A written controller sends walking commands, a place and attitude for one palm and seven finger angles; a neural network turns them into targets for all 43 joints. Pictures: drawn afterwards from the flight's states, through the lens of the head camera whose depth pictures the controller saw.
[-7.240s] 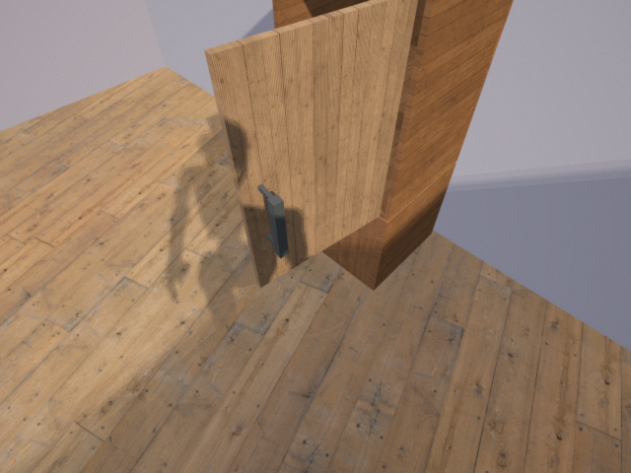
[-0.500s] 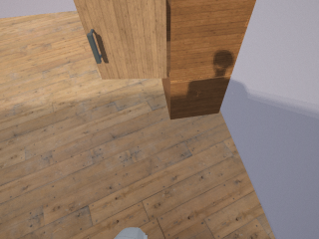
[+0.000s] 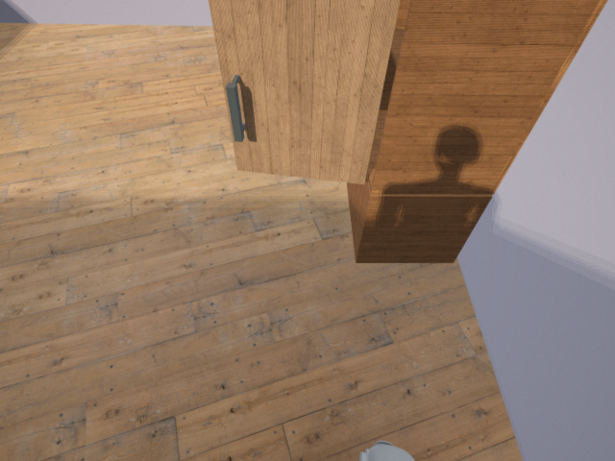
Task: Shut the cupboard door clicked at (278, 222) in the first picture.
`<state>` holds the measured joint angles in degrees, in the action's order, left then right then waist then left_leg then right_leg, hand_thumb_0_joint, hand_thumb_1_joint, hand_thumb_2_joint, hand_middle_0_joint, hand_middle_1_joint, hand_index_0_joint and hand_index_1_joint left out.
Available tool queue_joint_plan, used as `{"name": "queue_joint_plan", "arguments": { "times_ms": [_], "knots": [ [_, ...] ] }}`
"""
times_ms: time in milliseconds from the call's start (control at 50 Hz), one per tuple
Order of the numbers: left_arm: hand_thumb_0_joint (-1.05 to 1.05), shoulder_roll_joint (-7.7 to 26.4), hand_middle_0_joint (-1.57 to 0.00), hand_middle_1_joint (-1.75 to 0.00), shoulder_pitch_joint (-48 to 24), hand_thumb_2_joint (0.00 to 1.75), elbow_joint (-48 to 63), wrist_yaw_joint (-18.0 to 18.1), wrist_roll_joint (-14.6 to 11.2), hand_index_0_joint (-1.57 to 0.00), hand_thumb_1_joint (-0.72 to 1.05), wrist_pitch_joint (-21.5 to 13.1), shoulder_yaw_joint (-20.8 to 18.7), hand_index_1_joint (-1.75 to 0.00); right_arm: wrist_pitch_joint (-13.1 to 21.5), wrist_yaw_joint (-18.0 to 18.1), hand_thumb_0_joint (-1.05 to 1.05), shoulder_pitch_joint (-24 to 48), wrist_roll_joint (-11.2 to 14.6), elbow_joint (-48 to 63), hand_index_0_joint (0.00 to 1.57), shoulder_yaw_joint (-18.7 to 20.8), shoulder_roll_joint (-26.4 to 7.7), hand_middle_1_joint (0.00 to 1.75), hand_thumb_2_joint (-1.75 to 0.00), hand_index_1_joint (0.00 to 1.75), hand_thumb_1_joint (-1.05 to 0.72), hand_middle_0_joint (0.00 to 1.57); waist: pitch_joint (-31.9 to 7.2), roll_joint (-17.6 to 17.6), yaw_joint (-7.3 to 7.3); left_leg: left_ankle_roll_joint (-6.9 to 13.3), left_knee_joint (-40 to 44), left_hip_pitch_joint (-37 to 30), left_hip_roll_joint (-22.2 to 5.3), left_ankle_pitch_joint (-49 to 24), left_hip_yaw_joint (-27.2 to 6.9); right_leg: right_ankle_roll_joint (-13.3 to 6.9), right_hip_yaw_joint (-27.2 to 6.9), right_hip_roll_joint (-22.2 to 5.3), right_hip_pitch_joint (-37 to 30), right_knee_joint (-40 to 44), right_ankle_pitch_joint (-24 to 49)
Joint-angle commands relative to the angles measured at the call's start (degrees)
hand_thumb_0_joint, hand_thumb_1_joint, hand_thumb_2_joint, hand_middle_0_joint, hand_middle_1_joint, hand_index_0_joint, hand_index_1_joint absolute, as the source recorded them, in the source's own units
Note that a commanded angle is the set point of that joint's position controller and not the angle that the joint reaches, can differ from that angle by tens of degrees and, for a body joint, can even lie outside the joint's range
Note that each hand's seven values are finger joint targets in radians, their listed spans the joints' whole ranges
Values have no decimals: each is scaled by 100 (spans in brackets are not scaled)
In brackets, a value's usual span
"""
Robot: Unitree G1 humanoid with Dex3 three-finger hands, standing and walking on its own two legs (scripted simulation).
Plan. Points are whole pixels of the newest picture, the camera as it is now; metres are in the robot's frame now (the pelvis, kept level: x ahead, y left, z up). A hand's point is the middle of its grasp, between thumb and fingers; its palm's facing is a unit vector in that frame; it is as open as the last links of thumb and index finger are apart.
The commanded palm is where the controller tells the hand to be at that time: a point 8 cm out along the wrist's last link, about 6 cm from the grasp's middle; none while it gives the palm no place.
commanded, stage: take the last steps up to it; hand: left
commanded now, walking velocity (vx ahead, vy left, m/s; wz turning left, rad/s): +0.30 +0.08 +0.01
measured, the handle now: (237, 109) +0.93 +0.25 -0.10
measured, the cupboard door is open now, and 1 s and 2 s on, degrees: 81 81 81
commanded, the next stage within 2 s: come to a stop and stand still in 0.98 s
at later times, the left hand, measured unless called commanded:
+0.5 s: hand (189, 451) +0.16 +0.19 -0.17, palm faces +0.11 -0.97 -0.20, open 7.3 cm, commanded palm none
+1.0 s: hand (215, 264) +0.48 +0.22 -0.16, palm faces +0.00 -0.97 -0.23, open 7.4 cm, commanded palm none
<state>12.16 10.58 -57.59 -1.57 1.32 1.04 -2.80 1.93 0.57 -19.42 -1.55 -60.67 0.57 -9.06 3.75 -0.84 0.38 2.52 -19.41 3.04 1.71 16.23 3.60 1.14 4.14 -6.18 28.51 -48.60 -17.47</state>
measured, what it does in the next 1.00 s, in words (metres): walks ahead: right foot, then left foot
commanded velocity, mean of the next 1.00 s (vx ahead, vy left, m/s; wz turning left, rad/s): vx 0.27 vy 0.08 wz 0.01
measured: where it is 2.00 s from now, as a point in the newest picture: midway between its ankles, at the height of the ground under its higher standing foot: (301, 391)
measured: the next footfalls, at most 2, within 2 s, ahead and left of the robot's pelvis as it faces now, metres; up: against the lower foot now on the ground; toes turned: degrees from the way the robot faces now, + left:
right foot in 0.12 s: +0.16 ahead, -0.12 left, +0.00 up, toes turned -7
left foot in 0.56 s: +0.33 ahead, +0.15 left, +0.00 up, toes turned +8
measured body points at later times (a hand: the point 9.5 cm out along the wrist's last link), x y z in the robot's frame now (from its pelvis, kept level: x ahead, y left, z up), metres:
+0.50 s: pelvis +0.18 +0.01 +0.00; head +0.21 +0.01 +0.45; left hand +0.15 +0.24 -0.15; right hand +0.27 -0.23 -0.15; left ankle +0.27 +0.15 -0.72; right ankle +0.12 -0.12 -0.74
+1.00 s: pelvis +0.37 +0.03 -0.02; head +0.40 +0.01 +0.43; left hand +0.48 +0.27 -0.15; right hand +0.32 -0.20 -0.18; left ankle +0.30 +0.14 -0.72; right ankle +0.42 -0.06 -0.74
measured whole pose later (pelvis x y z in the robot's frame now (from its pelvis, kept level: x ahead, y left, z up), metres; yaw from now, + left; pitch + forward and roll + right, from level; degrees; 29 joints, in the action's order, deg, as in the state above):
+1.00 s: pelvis +0.37 +0.03 -0.02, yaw +0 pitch -1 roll +1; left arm 10.1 6.5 -55.7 -0.8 1.3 -2.6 -2.6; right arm 0.5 0.3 -19.9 -1.3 -63.9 1.9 -10.8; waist 5.0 1.2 -1.6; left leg 0.5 -44.0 12.2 -1.1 28.4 5.8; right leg -2.6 6.8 -3.0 19.4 -35.0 -14.0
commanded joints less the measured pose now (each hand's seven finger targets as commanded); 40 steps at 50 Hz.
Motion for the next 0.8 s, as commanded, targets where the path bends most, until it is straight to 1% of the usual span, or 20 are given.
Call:
{"name": "queue_joint_plan", "arguments": {
  "times_ms": [0,40,60,80,100,120,140,180,240,340,420,480,500,520,540,560,600,640,680,780],
  "knots": [
    [0,203,-20,-30,-627,90,580,-3,1,-20,90,-210,-28,-30,112,58,0,-498,-2,-10,20,225,-923,30,-90,30,-90,20,227,677,-171,831,654,222,-1454,-1398,-800,-60,255,199,-262,785,112],
    [0,257,-20,-30,-397,90,519,-1,7,-20,90,-243,-66,-30,95,60,0,-489,3,-69,20,212,-875,30,-90,30,-90,20,218,610,-27,684,241,498,-1325,-1362,-677,-129,333,360,-1017,1280,313],
    [0,363,-20,-30,78,90,370,8,12,-20,90,-271,-120,-30,96,67,0,-431,26,-95,20,195,-831,30,-90,30,-90,20,81,416,208,541,-348,921,-1157,-1297,-549,-171,294,399,-1925,1691,511],
    [0,651,-20,-30,924,90,130,34,24,-20,90,-335,-229,-30,124,45,0,-348,79,-61,20,194,-743,30,-90,30,-90,20,-303,-139,591,300,-1507,1598,-754,-1026,-233,-352,-325,10,-3245,2028,429],
    [0,1234,-20,-30,1812,90,-137,94,42,-20,90,-396,-376,-30,150,2,0,-514,133,76,20,200,-564,30,-90,30,-90,20,-962,-1521,799,-42,-3204,2835,-30,490,278,-980,-2412,-1564,-4509,2761,209],
    [0,1402,-20,-30,1955,90,-123,134,-46,-20,90,-373,-402,-30,113,9,0,-332,103,204,20,232,-705,30,-90,30,-90,20,-954,-1522,767,-93,-4615,3169,-75,1957,-135,-1466,-3548,-2318,-4090,3573,-379],
    [0,1100,-20,-30,1452,90,-33,203,-58,-20,90,-348,-356,-30,60,3,0,56,79,233,20,297,-749,30,-90,30,-90,20,-419,-1187,628,-92,-5104,3377,-396,1492,-517,-1405,-3388,-2196,-3288,3776,-916],
    [0,524,-20,-30,749,90,168,233,-41,-20,90,-393,-199,-30,-10,-49,0,359,20,213,20,276,-504,30,-90,30,-90,20,222,-547,260,-210,-4845,3226,-808,454,-649,-1140,-2115,-1721,-1952,3915,-540],
    [0,349,-20,-30,627,90,118,217,-8,-20,90,-515,-165,-30,-126,-137,0,-38,5,24,20,249,-203,30,-90,30,-90,20,-64,-673,-18,-388,-3855,2518,-816,-49,-234,-872,-864,-1172,-1561,4018,311],
    [0,486,-20,-30,962,90,-146,170,-4,-20,90,-597,-208,-30,-74,-232,0,534,13,309,20,252,-105,30,-90,30,-90,20,-148,-599,158,-505,-2392,2715,-656,-428,110,-924,-501,-1081,-2353,3814,1451],
    [0,694,-20,-30,1012,90,-265,169,11,-20,90,-550,-218,-30,-13,-291,0,1098,21,573,20,259,-272,30,-90,30,-90,20,65,-816,230,-421,-1720,2435,-560,-445,173,-862,-458,-1208,-2293,3668,1201],
    [0,734,-20,-30,886,90,-302,184,7,-20,90,-476,-252,-30,57,-265,0,832,7,522,20,276,-430,30,-90,30,-90,20,91,-624,-30,-327,-928,1310,-334,-574,406,-665,-263,-1042,-1863,3102,1168],
    [0,692,-20,-30,863,90,-288,174,-6,-20,90,-456,-240,-30,100,-220,0,378,-8,379,20,304,-593,30,-90,30,-90,20,-106,-379,-257,-260,-672,504,-245,-526,464,-563,-28,-802,-1567,2383,1484],
    [0,482,-20,-30,880,90,-202,153,-14,-20,90,-436,-198,-30,141,-145,0,-367,-52,193,20,404,-1046,30,-90,30,-90,20,-534,413,-565,32,-532,-577,-898,-462,-342,-373,298,-396,-865,1016,1116],
    [0,178,-20,-30,903,90,-35,119,-59,-20,90,-440,-117,-30,138,-55,0,-1011,-96,71,20,547,-1630,30,-90,30,-90,20,-979,1729,-708,618,-76,-1398,-2198,-677,-2155,-120,631,353,295,-760,-1275],
    [0,186,-20,-30,573,90,183,145,-32,-20,90,-461,-81,-30,77,10,0,-1123,-75,80,20,503,-1659,30,-90,30,-90,20,-905,1352,-755,1033,271,-1112,-2624,-567,-2615,-242,103,349,731,-1849,-1748],
    [0,204,-20,-30,233,90,174,136,-38,-20,90,-423,-97,-30,110,61,0,-343,-21,301,20,379,-1206,30,-90,30,-90,20,-579,1129,-474,1011,517,-216,-2413,-194,-2178,-254,-317,-58,1025,-2523,-930],
    [0,162,-20,-30,396,90,46,70,18,-20,90,-343,-106,-30,184,87,0,61,-15,361,20,263,-865,30,-90,30,-90,20,-205,843,-165,752,723,504,-2069,-531,-1464,-187,-347,-230,670,-2089,-473],
    [0,29,-20,-30,542,90,18,52,12,-20,90,-270,-79,-30,224,91,0,123,-5,314,20,233,-837,30,-90,30,-90,20,-342,744,-14,744,746,506,-1873,-1104,-938,-139,-205,-179,372,-1428,-314],
    [0,-57,-20,-30,45,90,254,39,17,-20,90,-243,-38,-30,189,56,0,-1,-20,195,20,262,-842,30,-90,30,-90,20,-105,512,-60,823,793,672,-1687,-1189,-573,-133,91,21,-333,412,-6]
  ]
}}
